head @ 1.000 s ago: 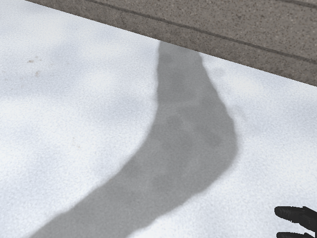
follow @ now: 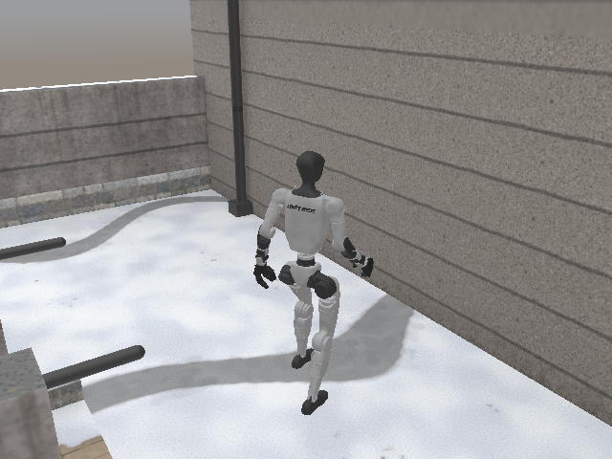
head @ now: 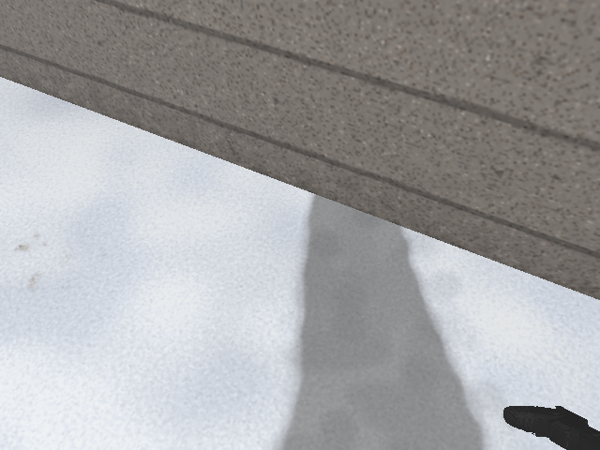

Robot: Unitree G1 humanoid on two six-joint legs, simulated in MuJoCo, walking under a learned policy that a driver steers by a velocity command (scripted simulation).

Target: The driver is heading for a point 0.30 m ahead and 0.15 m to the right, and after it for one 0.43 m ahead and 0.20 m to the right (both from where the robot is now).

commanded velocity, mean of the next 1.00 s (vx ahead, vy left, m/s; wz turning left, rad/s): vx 0.25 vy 0.00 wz -0.38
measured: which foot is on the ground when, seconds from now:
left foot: up 0.00-0.02, down 0.04-0.52, up 0.54-0.94, down 0.96-1.00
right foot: down 0.00-0.04, up 0.06-0.50, down 0.52-1.00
